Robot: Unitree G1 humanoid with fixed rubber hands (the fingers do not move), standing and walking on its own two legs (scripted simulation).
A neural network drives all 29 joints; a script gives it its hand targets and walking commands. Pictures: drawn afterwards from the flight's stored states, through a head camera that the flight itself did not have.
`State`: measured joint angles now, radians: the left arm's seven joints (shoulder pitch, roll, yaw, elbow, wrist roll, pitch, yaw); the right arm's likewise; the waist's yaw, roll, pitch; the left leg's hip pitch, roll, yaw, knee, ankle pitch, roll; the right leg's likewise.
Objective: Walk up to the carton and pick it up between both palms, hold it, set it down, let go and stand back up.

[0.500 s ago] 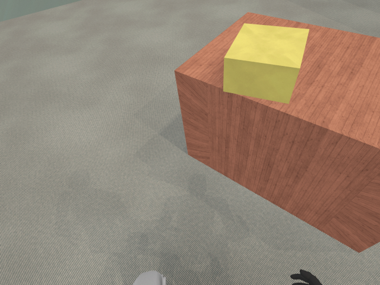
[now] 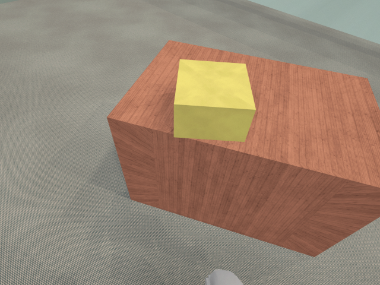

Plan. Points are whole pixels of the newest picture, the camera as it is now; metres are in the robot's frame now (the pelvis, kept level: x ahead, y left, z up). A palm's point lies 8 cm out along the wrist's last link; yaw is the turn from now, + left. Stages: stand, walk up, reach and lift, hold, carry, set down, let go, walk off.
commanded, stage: walk up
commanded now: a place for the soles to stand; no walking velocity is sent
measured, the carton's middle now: (211, 99) +0.73 -0.12 -0.05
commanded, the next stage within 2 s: none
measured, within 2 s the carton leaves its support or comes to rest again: neither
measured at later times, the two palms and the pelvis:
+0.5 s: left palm (67, 235) +0.27 +0.26 -0.07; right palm (297, 256) +0.21 -0.28 -0.12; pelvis +0.17 +0.00 +0.00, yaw -12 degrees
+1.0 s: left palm (85, 167) +0.48 +0.28 -0.11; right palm (259, 240) +0.25 -0.19 -0.11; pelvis +0.28 +0.08 -0.01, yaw -22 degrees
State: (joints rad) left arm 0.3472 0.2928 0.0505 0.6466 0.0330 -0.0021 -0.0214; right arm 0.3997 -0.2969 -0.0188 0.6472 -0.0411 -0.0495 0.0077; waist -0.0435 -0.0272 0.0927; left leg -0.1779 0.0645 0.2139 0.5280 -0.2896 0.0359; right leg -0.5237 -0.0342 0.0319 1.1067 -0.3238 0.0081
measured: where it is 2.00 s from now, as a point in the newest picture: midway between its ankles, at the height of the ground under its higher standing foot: (164, 274)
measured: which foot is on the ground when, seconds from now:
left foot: down 0.00-0.22, up 0.24-0.66, down 0.68-1.00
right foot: up 0.00-0.18, down 0.20-0.70, up 0.72-1.00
